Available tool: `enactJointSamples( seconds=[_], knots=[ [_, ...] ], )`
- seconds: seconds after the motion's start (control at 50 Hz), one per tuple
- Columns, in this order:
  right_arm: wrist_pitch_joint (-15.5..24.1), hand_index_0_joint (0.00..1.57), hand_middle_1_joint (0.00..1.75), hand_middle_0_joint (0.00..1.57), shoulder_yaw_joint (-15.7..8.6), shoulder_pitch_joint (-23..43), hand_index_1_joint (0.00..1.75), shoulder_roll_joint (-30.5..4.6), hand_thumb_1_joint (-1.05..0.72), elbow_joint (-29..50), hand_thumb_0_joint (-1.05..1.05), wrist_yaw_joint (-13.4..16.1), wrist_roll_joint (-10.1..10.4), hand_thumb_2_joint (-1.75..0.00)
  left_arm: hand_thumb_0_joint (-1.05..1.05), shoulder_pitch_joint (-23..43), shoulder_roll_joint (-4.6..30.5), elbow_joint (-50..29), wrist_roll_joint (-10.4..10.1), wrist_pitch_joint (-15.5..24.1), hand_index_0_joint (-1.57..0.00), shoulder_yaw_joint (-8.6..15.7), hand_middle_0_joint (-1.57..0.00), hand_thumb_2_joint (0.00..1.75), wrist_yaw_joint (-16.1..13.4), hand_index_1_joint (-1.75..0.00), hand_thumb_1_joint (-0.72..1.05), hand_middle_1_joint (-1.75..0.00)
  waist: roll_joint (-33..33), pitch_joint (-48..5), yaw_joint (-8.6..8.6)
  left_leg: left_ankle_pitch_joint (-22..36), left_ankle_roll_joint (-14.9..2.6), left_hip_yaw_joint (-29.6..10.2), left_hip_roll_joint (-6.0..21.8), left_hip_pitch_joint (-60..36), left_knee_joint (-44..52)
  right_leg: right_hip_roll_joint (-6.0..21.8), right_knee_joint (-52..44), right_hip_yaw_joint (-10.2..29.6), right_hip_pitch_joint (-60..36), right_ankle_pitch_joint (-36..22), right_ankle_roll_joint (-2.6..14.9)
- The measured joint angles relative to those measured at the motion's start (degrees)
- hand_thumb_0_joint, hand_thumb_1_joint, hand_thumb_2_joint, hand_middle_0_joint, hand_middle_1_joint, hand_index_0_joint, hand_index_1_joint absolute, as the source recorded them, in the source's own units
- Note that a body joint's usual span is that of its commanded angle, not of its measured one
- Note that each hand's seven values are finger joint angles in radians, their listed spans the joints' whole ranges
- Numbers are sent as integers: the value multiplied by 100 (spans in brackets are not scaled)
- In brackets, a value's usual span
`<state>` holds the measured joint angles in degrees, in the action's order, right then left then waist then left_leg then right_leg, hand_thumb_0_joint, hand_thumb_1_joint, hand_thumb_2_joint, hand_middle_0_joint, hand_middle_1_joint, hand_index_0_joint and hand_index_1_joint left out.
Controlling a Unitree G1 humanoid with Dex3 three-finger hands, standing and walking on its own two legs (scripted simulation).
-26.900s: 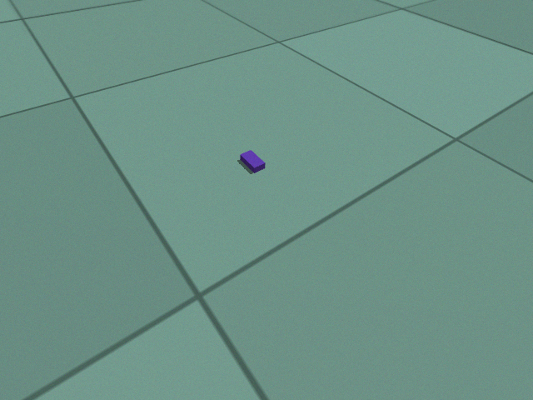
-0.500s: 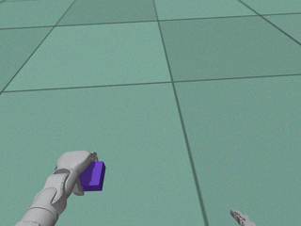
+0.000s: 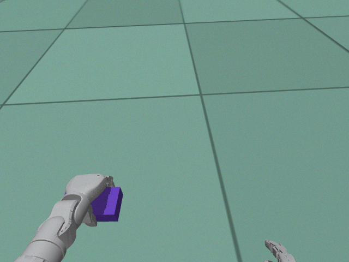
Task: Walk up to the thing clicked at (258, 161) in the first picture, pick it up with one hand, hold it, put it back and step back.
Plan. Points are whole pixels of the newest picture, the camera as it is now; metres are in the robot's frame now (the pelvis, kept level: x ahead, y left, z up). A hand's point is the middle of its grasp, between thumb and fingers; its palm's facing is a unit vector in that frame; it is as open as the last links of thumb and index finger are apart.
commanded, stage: hold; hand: left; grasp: from above
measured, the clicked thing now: (91, 204) +0.30 +0.23 -0.06
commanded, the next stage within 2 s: crouch in 0.26 s
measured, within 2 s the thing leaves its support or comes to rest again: neither
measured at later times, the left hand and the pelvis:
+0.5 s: hand (93, 202) +0.30 +0.22 -0.04, palm faces -0.45 -0.05 -0.89, open 10.2 cm; pelvis +0.01 +0.00 +0.00, yaw +0 degrees
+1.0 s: hand (109, 213) +0.36 +0.24 -0.24, palm faces -0.41 +0.05 -0.91, open 10.3 cm; pelvis -0.04 +0.01 -0.14, yaw +1 degrees
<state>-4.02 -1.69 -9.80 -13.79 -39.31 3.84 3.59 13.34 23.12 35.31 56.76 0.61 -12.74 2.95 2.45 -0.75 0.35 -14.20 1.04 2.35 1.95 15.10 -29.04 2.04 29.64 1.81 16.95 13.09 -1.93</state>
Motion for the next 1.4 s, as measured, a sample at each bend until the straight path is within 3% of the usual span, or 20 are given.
enactJointSamples(
  seconds=[0.42,0.5,0.62,0.72,0.84,0.94,1.08,1.24,1.4],
  knots=[
    [-40,20,30,20,-55,-62,29,-15,-90,-37,1,-33,-5,-89,0,89,-43,193,43,-34,-68,-32,-63,45,-81,-49,2,-54,6,-18,-20,-6,7,-18,6,-62,72,-6,-78,-21,-71,9,6],
    [-53,20,30,20,-44,-46,30,-18,-90,-22,1,-41,-11,-89,0,137,-70,366,45,20,-68,37,-63,45,-194,-48,2,-53,-11,-6,-66,-3,11,-29,8,-26,62,-8,-63,-31,-37,13,11],
    [-53,21,30,20,-56,-19,30,4,-89,-4,1,-82,-77,-89,0,281,-107,943,249,230,-69,112,-64,45,-592,-48,1,-53,-125,1,-164,-81,23,-75,10,400,-237,-7,238,-62,374,106,23],
    [3,21,30,20,-115,-15,30,-31,-89,-60,1,-169,-196,-89,0,687,-103,1618,579,406,-69,151,-64,45,-1150,-48,1,-53,-237,-120,-249,-375,41,-168,28,1461,-1128,-19,1046,-115,1370,377,32],
    [79,21,30,20,-253,-123,29,-138,-89,-95,1,-277,-345,-89,0,1448,-41,2484,1022,481,-68,315,-63,45,-1888,-48,2,-53,-283,-506,-411,-994,55,-292,59,3393,-2874,-47,2670,-152,3226,940,1],
    [192,21,30,20,-307,-214,29,-170,-90,-176,1,-262,-435,-89,0,2161,88,3173,1090,378,-67,492,-62,45,-2222,-49,3,-54,-221,-739,-627,-1414,20,-362,64,4919,-4199,-63,3908,-147,4708,1318,-34],
    [323,21,30,20,-300,-429,29,-43,-89,-310,1,-242,-547,-89,0,2741,262,3449,987,211,-66,780,-62,44,-2270,-49,3,-54,-77,-973,-882,-1848,-51,-428,41,6718,-5713,-67,5340,-119,6461,1710,-81],
    [403,21,30,20,-152,-439,29,153,-89,-344,1,-343,-630,-89,0,3144,480,3725,1029,254,-67,1071,-62,44,-2124,-49,3,-53,64,-1035,-1085,-2146,-102,-486,-15,8186,-6987,-50,6569,-89,7884,2008,-113],
    [612,21,30,20,45,-254,29,169,-89,-305,1,-527,-754,-89,0,3491,828,3874,1254,619,-68,1305,-64,45,-2124,-48,2,-53,-8,-1006,-1209,-2356,-81,-625,-87,9393,-8024,-26,7578,-140,9026,2248,-144]
  ],
)
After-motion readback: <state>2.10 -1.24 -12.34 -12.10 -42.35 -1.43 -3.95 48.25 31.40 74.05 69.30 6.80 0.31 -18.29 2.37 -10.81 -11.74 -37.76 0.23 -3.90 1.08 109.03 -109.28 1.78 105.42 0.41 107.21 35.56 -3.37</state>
